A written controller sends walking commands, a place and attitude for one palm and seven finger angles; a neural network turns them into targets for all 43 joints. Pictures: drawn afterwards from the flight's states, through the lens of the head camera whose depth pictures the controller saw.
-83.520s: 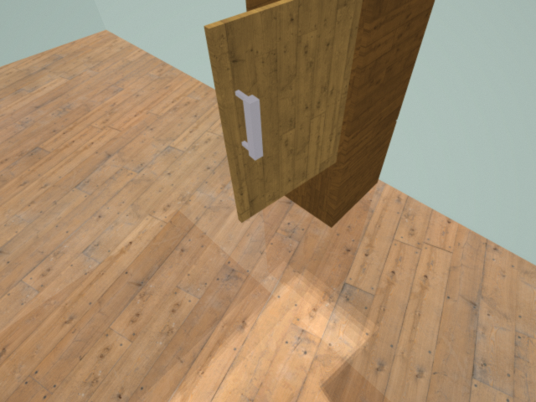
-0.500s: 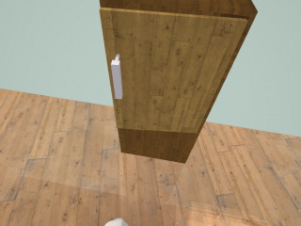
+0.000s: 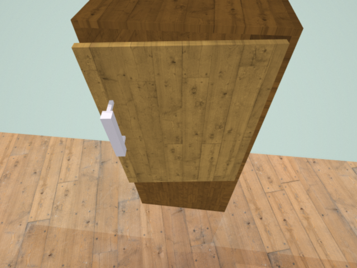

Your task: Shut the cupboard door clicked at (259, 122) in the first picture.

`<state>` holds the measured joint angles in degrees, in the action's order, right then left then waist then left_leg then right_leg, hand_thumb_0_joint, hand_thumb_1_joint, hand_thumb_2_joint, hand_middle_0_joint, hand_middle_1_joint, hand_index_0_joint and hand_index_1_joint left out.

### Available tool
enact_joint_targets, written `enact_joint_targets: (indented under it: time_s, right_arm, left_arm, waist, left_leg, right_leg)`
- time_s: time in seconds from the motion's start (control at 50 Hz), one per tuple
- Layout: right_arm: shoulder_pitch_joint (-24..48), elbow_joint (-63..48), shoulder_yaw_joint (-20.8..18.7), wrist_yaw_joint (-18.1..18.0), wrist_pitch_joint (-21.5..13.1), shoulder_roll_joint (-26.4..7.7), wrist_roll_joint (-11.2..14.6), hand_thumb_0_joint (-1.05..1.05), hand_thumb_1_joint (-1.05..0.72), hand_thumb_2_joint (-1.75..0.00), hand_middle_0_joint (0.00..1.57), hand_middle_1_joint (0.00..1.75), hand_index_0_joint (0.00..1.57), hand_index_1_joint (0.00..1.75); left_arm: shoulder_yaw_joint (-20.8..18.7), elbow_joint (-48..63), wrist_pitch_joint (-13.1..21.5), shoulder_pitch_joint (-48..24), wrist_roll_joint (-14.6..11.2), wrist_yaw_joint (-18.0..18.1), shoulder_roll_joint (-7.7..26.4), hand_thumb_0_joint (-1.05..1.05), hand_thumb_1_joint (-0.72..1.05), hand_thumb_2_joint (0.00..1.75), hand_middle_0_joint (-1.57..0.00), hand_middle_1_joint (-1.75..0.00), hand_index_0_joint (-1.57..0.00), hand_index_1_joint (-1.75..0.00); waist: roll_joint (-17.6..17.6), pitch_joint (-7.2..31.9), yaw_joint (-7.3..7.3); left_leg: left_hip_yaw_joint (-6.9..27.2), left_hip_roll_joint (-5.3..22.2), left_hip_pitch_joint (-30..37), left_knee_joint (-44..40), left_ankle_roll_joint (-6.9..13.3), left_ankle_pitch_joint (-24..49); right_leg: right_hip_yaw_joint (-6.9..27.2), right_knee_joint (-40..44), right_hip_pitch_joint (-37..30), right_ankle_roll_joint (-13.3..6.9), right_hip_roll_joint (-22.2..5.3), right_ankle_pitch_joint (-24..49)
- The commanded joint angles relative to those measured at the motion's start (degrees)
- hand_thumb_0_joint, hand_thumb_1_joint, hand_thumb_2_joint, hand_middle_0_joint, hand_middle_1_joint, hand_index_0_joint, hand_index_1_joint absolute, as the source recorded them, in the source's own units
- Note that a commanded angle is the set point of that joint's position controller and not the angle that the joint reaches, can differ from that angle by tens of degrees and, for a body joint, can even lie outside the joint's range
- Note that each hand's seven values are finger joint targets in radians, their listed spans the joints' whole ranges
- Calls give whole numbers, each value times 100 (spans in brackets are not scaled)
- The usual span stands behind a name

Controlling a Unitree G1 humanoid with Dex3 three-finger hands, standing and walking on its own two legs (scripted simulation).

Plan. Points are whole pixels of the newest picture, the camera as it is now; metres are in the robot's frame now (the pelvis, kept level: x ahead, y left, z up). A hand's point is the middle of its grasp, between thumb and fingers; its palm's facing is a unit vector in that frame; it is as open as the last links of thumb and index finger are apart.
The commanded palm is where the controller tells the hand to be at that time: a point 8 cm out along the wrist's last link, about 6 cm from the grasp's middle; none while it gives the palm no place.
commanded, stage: come to a stop and stand still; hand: left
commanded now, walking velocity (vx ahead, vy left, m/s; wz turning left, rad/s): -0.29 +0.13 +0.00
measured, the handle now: (116, 129) +0.45 +0.18 +0.03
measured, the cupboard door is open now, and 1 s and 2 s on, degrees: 7 7 7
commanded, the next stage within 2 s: look again from close up in 1.02 s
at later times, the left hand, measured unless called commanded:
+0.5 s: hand out of the picture -0.01 +0.25 -0.17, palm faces +0.06 -0.97 -0.22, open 7.4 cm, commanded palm none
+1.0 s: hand out of the picture -0.08 +0.18 -0.17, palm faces +0.00 -0.99 -0.14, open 7.4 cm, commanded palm none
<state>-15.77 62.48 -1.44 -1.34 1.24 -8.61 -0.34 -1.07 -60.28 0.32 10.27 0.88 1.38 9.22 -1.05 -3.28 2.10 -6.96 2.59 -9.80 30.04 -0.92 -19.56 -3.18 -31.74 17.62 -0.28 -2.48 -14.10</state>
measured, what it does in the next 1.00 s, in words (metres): steps on the spot: left foot, then right foot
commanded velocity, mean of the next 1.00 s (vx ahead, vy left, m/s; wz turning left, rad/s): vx -0.02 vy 0.01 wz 0.00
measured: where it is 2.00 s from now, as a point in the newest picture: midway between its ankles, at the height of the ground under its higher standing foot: outside the picture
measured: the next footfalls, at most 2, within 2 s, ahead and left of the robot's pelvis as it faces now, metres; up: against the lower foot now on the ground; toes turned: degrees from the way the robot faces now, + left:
left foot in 0.24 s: +0.02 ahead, +0.14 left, +0.00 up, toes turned +4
right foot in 0.56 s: -0.04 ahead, -0.07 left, +0.00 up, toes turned +0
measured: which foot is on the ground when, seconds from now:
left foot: down 0.00-0.00, up 0.02-0.22, down 0.24-1.00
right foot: down 0.00-0.24, up 0.26-0.54, down 0.56-1.00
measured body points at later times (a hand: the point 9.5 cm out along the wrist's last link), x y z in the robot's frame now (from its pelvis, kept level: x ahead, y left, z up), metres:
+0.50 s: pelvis -0.04 +0.05 +0.01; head -0.01 +0.06 +0.46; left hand -0.01 +0.30 -0.15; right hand +0.03 -0.18 -0.14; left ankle -0.02 +0.14 -0.73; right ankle -0.09 -0.09 -0.70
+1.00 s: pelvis -0.07 +0.03 +0.01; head -0.06 +0.03 +0.46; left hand -0.08 +0.23 -0.16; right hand -0.13 -0.20 -0.15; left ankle -0.02 +0.14 -0.73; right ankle -0.10 -0.08 -0.73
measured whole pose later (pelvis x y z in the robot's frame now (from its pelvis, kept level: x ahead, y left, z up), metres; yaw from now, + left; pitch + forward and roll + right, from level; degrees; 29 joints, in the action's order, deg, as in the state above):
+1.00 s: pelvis -0.07 +0.03 +0.01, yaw -1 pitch -2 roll +0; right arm -19.7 67.4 -0.3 -1.8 1.5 -8.2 -0.9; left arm 0.3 -65.1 -0.9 17.4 0.4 1.8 6.8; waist 1.5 -2.6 1.3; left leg -4.8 0.9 -12.0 21.4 0.8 -7.5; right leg -0.1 -22.8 5.5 -1.2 1.0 -15.3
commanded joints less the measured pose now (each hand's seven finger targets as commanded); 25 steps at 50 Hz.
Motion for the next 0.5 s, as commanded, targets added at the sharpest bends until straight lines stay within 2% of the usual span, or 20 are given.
enact_joint_targets:
  time_s: [0.0,0.04,0.06,0.1,0.12,0.14,0.18,0.2,0.22,0.24,0.26,0.28,0.3,0.32,0.36,0.38,0.42,0.46,0.48]
  right_arm:
    - [-430,-243,-188,-62,68,-504,32,0,-90,-90,20,30,20,30]
    - [-114,-395,-232,-81,134,-543,30,0,-90,-90,20,30,20,30]
    - [-45,-450,-235,-82,145,-519,42,0,-90,-90,20,30,20,30]
    - [-56,-486,-234,-57,161,-446,49,0,-90,-90,20,30,20,30]
    - [-131,-470,-225,-43,160,-422,39,0,-90,-90,20,30,20,30]
    - [-285,-436,-221,-28,147,-405,36,0,-90,-90,20,30,20,30]
    - [-593,-326,-216,-6,82,-448,-3,0,-90,-90,20,30,20,30]
    - [-529,-389,-246,-9,21,-757,-47,0,-90,-90,20,30,20,30]
    - [-283,-579,-325,-33,-9,-1184,-114,0,-90,-90,20,30,20,30]
    - [-16,-693,-318,-74,22,-1280,-159,0,-90,-90,20,30,20,30]
    - [217,-761,-251,-106,-10,-1146,-155,0,-90,-90,20,30,20,30]
    - [414,-784,-208,-148,-30,-1067,-151,0,-90,-90,20,30,20,30]
    - [547,-826,-166,-169,-32,-1025,-152,0,-90,-90,20,30,20,30]
    - [582,-832,-143,-172,-43,-976,-144,0,-90,-90,20,30,20,30]
    - [463,-783,-123,-165,-74,-951,-108,0,-90,-90,20,30,20,30]
    - [349,-751,-143,-164,-93,-971,-102,0,-90,-90,20,30,20,30]
    - [127,-633,-183,-154,-95,-1022,-81,0,-90,-90,20,30,20,30]
    - [63,-520,-186,-127,-101,-1007,-55,0,-90,-90,20,30,20,30]
    - [74,-502,-190,-118,-102,-983,-33,0,-90,-90,20,30,20,30]
  left_arm:
    - [-306,84,-7,639,34,156,1107,0,90,90,-20,-30,-20,-30]
    - [-388,174,-74,614,83,209,1160,0,90,90,-20,-30,-20,-30]
    - [-425,209,-104,503,101,224,1191,0,90,90,-20,-30,-20,-30]
    - [-452,392,-146,179,118,206,1204,0,90,90,-20,-30,-20,-30]
    - [-448,456,-160,60,118,189,1182,0,90,90,-20,-30,-20,-30]
    - [-445,488,-170,-60,112,173,1174,0,90,90,-20,-30,-20,-30]
    - [-414,526,-206,-149,54,145,1027,0,90,90,-20,-30,-20,-30]
    - [-355,576,-246,-44,10,121,804,0,90,90,-20,-30,-20,-30]
    - [-305,648,-303,16,-26,106,476,0,90,90,-20,-30,-20,-30]
    - [-318,662,-369,-118,-7,126,560,0,90,90,-20,-30,-20,-30]
    - [-336,648,-433,-80,34,114,596,0,90,90,-20,-30,-20,-30]
    - [-363,551,-464,-47,51,85,652,0,90,90,-20,-30,-20,-30]
    - [-368,473,-458,101,44,56,665,0,90,90,-20,-30,-20,-30]
    - [-357,422,-420,206,30,37,628,0,90,90,-20,-30,-20,-30]
    - [-289,365,-348,260,22,14,594,0,90,90,-20,-30,-20,-30]
    - [-254,384,-321,241,5,14,549,0,90,90,-20,-30,-20,-30]
    - [-191,395,-290,193,0,17,513,0,90,90,-20,-30,-20,-30]
    - [-148,326,-247,322,-6,26,514,0,90,90,-20,-30,-20,-30]
    - [-141,247,-219,510,-19,37,506,0,90,90,-20,-30,-20,-30]
  waist:
    - [1485,689,-345]
    - [1350,709,-510]
    - [1147,723,-496]
    - [1023,821,-352]
    - [1036,875,-279]
    - [1118,941,-178]
    - [894,954,0]
    - [22,907,-57]
    - [-1420,606,-116]
    - [-1248,301,-51]
    - [-1091,78,-190]
    - [-1045,-95,-271]
    - [-995,-98,-361]
    - [-938,-64,-386]
    - [-650,111,-354]
    - [-662,355,-291]
    - [-726,587,-148]
    - [-723,619,-152]
    - [-630,712,-213]
  left_leg:
    - [235,-97,-966,1114,-140,-836]
    - [558,-162,-1351,2110,-143,-1424]
    - [653,-159,-1420,2132,-143,-1481]
    - [729,-135,-1233,1754,-153,-1196]
    - [646,-158,-990,1392,-163,-859]
    - [560,-175,-739,889,-170,-424]
    - [419,-111,230,-487,-135,1075]
    - [981,453,557,-938,36,1599]
    - [2197,1554,-12,-1389,539,2586]
    - [2322,1818,-765,-1538,984,2489]
    - [2050,1682,-1053,-1612,1068,2232]
    - [1835,1438,-1085,-1582,976,2303]
    - [1632,1284,-889,-1444,935,2403]
    - [1453,1163,-670,-1351,938,2509]
    - [1301,1068,-111,-1235,962,2962]
    - [1363,1106,227,-1180,1006,3139]
    - [1474,1176,662,-1164,1047,3111]
    - [1491,1157,740,-1093,1024,3218]
    - [1456,1089,660,-986,933,3132]
  right_leg:
    - [1344,485,-1644,-1065,-1706,6313]
    - [1537,639,-1708,-1352,-1952,6149]
    - [1470,601,-1762,-1395,-1959,6052]
    - [1167,574,-1576,-1213,-1756,5255]
    - [1065,557,-1379,-1095,-1619,4776]
    - [955,479,-1239,-953,-1501,4226]
    - [672,195,-549,-487,-1088,2442]
    - [374,-247,3,-178,-613,1049]
    - [-15,-895,383,159,23,-1200]
    - [451,-1790,182,103,187,-1868]
    - [650,-2283,172,48,151,-1755]
    - [773,-2562,311,56,155,-1457]
    - [785,-2718,434,84,187,-1270]
    - [715,-2650,455,102,201,-1188]
    - [567,-2164,446,152,180,-1117]
    - [514,-1795,364,175,170,-1178]
    - [378,-1100,178,177,131,-1243]
    - [304,-255,-158,141,138,-982]
    - [291,342,-534,124,140,-536]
